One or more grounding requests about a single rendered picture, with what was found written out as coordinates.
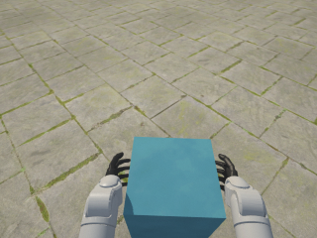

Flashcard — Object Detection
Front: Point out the robot left forearm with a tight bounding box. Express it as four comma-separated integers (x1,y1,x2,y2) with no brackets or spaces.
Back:
78,175,123,238

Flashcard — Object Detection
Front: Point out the robot right forearm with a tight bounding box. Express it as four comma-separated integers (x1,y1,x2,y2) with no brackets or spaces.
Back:
224,176,273,238

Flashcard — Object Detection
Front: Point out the carton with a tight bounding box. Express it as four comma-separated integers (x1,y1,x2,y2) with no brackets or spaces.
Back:
123,137,227,238

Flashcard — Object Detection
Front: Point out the right robot hand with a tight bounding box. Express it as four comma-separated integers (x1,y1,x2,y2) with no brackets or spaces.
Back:
215,154,238,191

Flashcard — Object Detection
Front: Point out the left robot hand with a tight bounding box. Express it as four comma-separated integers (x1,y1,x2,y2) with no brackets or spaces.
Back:
105,152,131,186

